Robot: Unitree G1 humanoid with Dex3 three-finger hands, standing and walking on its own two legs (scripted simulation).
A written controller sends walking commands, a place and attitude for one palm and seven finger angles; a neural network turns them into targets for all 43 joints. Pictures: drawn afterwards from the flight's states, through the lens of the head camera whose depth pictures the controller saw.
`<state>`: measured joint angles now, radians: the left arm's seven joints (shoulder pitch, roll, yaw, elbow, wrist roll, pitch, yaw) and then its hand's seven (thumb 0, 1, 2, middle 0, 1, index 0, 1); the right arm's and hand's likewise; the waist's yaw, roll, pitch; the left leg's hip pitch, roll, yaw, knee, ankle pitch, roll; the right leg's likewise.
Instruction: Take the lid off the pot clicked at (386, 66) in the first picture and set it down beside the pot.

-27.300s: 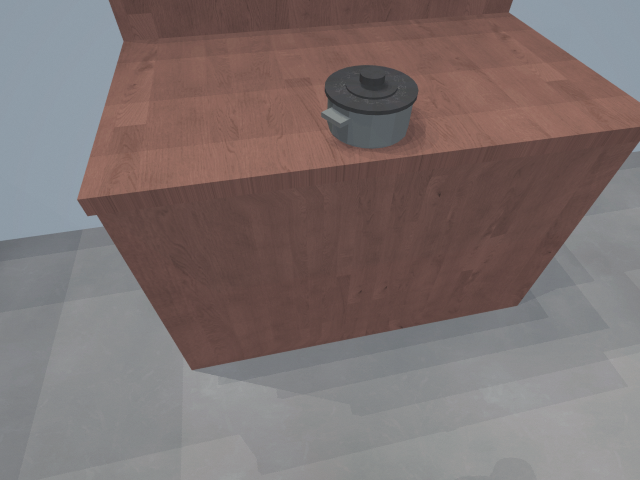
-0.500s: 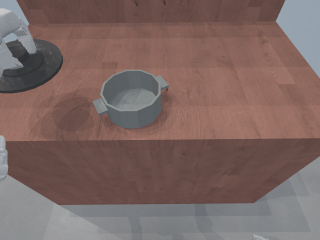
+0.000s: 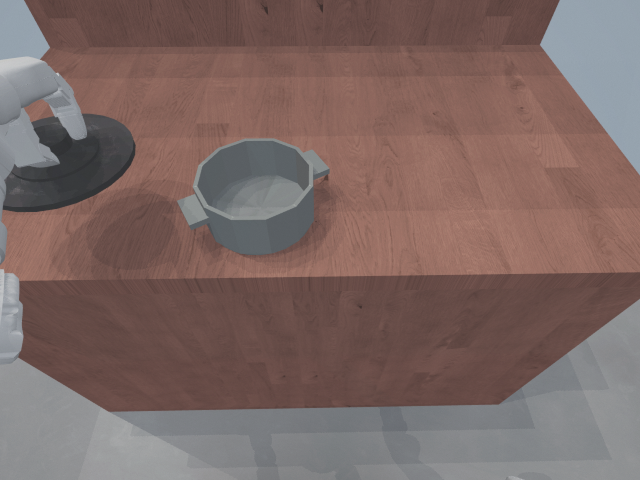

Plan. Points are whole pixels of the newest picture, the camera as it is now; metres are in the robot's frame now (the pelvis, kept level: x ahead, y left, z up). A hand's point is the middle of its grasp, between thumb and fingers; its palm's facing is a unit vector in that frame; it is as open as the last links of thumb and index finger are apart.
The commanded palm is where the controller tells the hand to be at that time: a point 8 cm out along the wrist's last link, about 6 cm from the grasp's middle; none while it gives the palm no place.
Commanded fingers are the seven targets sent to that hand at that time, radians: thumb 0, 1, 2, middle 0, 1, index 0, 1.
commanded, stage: lower the lid onto the table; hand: left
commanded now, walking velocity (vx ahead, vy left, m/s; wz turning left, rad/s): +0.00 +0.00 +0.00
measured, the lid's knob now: (47, 141) +0.48 +0.31 +0.18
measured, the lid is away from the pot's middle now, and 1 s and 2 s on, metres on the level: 0.23 0.23 0.24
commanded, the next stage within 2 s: open the fingers wide in 1.70 s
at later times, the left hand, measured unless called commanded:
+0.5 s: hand (51, 158) +0.46 +0.31 +0.17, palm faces -0.38 -0.12 -0.92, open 7.6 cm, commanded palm +0.47 +0.31 +0.24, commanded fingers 0.00 0.62 1.03 -0.83 -1.00 -0.87 -0.99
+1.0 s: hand (70, 180) +0.46 +0.30 +0.13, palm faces -0.44 -0.12 -0.89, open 7.6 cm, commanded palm +0.48 +0.31 +0.20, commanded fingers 0.00 0.62 1.03 -0.83 -1.00 -0.87 -0.99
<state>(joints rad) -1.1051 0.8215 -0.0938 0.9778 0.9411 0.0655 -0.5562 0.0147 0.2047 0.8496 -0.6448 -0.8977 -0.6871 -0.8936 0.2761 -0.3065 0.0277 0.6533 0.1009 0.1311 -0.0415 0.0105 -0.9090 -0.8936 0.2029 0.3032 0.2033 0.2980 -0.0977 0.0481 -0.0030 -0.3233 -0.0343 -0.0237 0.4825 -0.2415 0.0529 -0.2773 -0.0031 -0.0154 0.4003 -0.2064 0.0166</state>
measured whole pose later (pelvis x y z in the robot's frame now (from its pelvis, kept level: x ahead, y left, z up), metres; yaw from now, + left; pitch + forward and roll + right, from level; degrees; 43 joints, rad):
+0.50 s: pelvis +0.01 +0.01 +0.00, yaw +0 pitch +7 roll -2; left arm -1.05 0.82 -0.07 0.99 0.93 0.02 -0.52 0.01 0.21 0.85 -0.64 -0.90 -0.68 -0.89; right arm 0.29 -0.30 0.02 0.65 0.09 0.14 -0.03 0.01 -0.91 -0.89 0.20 0.30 0.20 0.30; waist -0.11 0.04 -0.02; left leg -0.36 -0.04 -0.02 0.50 -0.26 0.06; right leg -0.31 -0.01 -0.01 0.41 -0.22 0.03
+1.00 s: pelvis +0.01 +0.01 -0.01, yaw +0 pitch +8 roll -2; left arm -1.05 0.79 -0.09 1.08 0.94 -0.02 -0.49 0.02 0.21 0.85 -0.64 -0.90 -0.68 -0.89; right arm 0.29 -0.30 0.02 0.67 0.09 0.15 -0.05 0.01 -0.91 -0.89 0.20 0.30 0.20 0.30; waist -0.12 0.03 -0.03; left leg -0.41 -0.04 -0.02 0.55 -0.28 0.06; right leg -0.36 -0.01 -0.01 0.46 -0.24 0.03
